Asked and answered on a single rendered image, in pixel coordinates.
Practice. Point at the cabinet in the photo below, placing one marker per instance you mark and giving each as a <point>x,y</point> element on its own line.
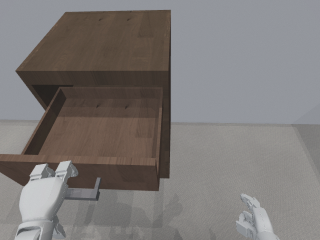
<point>130,48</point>

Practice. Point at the handle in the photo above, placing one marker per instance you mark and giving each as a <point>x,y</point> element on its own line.
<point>84,194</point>

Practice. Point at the left robot hand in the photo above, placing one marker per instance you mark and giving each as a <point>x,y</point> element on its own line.
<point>43,195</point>

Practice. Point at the drawer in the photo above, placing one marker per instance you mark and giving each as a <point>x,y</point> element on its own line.
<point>112,133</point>

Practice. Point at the robot left forearm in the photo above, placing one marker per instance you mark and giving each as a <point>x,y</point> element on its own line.
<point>35,229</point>

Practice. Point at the right robot hand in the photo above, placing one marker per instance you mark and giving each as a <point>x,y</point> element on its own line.
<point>249,224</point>

